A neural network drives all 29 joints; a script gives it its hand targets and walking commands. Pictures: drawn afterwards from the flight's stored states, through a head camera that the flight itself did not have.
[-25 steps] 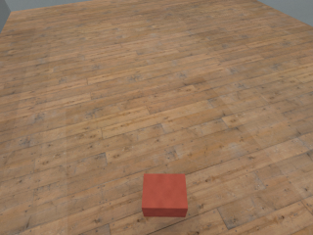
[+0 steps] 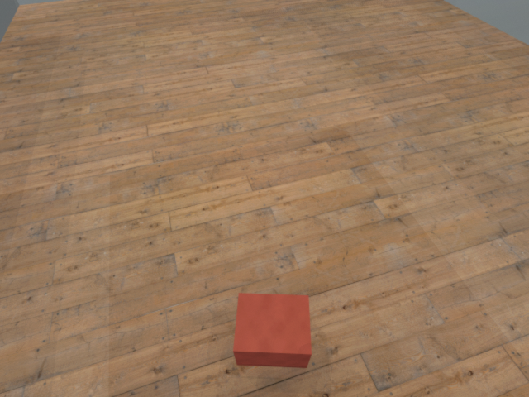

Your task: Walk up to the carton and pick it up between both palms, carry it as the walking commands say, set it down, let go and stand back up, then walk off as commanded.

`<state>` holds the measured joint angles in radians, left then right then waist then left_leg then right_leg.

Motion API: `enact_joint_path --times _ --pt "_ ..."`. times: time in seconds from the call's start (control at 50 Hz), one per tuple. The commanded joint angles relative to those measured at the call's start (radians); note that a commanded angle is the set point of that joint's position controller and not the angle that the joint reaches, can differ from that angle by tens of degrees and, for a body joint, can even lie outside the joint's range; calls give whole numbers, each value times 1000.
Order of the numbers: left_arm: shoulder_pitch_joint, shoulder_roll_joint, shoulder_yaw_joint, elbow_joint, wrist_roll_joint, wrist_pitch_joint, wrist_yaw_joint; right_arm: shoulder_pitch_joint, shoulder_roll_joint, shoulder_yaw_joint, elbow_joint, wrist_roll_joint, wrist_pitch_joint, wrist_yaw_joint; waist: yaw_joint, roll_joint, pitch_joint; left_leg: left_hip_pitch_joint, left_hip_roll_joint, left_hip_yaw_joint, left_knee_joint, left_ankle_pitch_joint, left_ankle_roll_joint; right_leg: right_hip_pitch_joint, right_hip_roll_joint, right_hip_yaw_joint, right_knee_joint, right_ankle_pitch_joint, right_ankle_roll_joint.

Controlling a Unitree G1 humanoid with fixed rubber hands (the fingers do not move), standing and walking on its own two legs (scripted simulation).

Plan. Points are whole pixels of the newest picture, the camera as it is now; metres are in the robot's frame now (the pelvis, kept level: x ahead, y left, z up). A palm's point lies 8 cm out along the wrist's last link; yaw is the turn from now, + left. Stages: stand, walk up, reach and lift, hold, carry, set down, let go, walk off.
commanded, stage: stand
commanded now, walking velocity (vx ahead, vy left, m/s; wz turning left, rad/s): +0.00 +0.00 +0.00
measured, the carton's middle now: (272, 330) +0.44 +0.01 -0.69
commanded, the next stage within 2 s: reach and lift in 1.36 s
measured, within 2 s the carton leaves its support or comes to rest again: neither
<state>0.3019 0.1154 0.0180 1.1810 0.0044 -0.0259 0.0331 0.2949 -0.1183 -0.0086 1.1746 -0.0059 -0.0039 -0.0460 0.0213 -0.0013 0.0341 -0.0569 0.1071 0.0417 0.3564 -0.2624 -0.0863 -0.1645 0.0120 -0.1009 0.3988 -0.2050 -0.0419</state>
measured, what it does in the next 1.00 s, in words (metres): stands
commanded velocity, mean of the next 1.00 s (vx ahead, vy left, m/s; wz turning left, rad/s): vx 0.00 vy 0.00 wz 0.00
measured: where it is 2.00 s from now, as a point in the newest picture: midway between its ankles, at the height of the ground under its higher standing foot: outside the picture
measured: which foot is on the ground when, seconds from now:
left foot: down 0.00-1.00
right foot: down 0.00-1.00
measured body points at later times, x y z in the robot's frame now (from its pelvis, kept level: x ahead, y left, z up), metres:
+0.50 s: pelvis -0.01 +0.02 +0.00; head -0.01 +0.03 +0.45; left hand -0.04 +0.23 -0.17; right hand -0.06 -0.17 -0.16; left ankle -0.05 +0.17 -0.74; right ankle +0.01 -0.09 -0.74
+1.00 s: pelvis -0.02 +0.04 +0.00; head -0.02 +0.05 +0.45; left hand -0.07 +0.24 -0.17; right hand -0.06 -0.15 -0.16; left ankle -0.05 +0.17 -0.74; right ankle +0.01 -0.09 -0.74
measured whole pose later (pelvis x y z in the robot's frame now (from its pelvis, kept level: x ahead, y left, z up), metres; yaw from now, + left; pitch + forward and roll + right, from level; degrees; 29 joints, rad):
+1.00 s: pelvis -0.02 +0.04 +0.00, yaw -1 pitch -2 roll +0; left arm 0.33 0.10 0.01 1.21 0.02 -0.02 0.03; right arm 0.36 -0.08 0.01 1.16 -0.01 -0.02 -0.04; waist 0.02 -0.02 0.03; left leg -0.09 0.04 0.07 0.38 -0.25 -0.02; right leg -0.19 -0.06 -0.06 0.40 -0.16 0.02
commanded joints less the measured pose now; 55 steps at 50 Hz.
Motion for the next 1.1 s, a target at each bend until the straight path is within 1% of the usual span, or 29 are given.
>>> enact_joint_path --times 0.0,0.02,0.08,0.12,0.18,0.26,0.28,0.36,0.38,0.44,0.46,0.5,0.6,0.64,0.8,0.82,0.86,0.9,0.98,1.04,1.08 --pt "74 93 15 -7 5 -6 4 103 -70 -11 3 -1 -4 -4 -11 11 62 -79 17 3 -61 139 39 8 -115 105 -83 193 9" --pt "74 93 16 -7 4 -6 5 103 -68 -10 3 -1 -4 -4 -7 2 56 -84 18 -2 -63 137 41 11 -115 100 -84 184 10" --pt "79 85 12 1 5 -6 6 108 -71 -9 3 1 -4 -4 -7 5 60 -87 15 -5 -66 136 43 9 -116 101 -83 175 13" --pt "86 86 11 7 5 -4 4 113 -60 -6 5 -3 -5 -3 -3 16 71 -97 14 -6 -70 127 44 9 -118 102 -84 158 15" --pt "83 82 10 8 6 -2 4 122 -52 -4 7 -1 -5 -3 -3 7 72 -94 13 -7 -72 131 46 6 -116 98 -85 154 18" --pt "90 73 7 15 5 -3 4 127 -49 -1 8 -2 -7 -2 0 18 82 -106 11 -11 -81 118 49 3 -120 103 -87 130 24" --pt "91 73 7 18 7 -3 4 128 -47 -1 7 -1 -7 -2 -1 6 79 -106 11 -13 -81 116 52 3 -121 102 -87 130 25" --pt "93 74 5 20 6 -1 4 139 -42 2 6 -2 -10 -1 0 15 87 -108 7 -9 -84 107 54 -6 -121 102 -92 116 29" --pt "92 71 3 21 6 0 4 139 -34 3 6 -2 -9 -1 -1 7 85 -104 8 -15 -86 105 56 -12 -121 101 -89 106 30" --pt "97 73 4 24 8 0 4 143 -40 2 6 -4 -9 0 -2 8 96 -109 5 -12 -88 95 58 -20 -120 103 -93 94 36" --pt "96 67 3 26 9 0 4 147 -38 3 7 -2 -9 -1 -2 -2 94 -114 5 -15 -89 92 58 -15 -121 100 -93 84 36" --pt "104 72 3 26 9 1 4 146 -38 2 5 -2 -10 0 -2 11 91 -117 4 -14 -88 84 61 -15 -122 103 -94 80 39" --pt "107 63 2 25 10 2 5 150 -31 4 -1 -3 -12 1 -5 1 94 -122 3 -19 -90 75 65 -27 -124 102 -91 73 44" --pt "110 63 2 25 9 3 5 152 -28 5 -1 -2 -12 0 -4 12 92 -127 1 -16 -87 69 67 -25 -123 107 -91 69 44" --pt "119 56 2 25 10 5 5 154 -38 3 -9 -4 -14 3 -5 8 99 -142 -2 -19 -89 54 70 -32 -127 105 -85 61 52" --pt "119 59 1 25 11 6 5 156 -25 5 -5 -4 -14 3 -3 1 98 -147 -2 -25 -91 51 73 -28 -126 101 -81 59 52" --pt "126 51 2 28 12 6 4 151 -28 5 -12 -3 -15 2 -1 5 106 -153 -2 -29 -90 49 75 -31 -128 104 -83 63 51" --pt "120 54 2 29 12 6 4 154 -35 3 -12 -4 -16 2 -5 -3 105 -149 0 -29 -90 51 76 -39 -128 102 -82 62 54" --pt "128 52 2 27 11 7 5 158 -26 5 -13 -4 -17 4 -4 10 98 -153 -5 -30 -90 44 79 -32 -126 100 -77 58 58" --pt "127 46 1 24 12 8 4 159 -26 5 -15 -5 -17 4 -4 -6 104 -164 -3 -35 -91 41 81 -34 -129 99 -75 60 59" --pt "128 50 3 23 13 7 4 160 -31 3 -17 -4 -19 4 -5 6 93 -160 -6 -32 -86 40 82 -34 -126 100 -74 56 58"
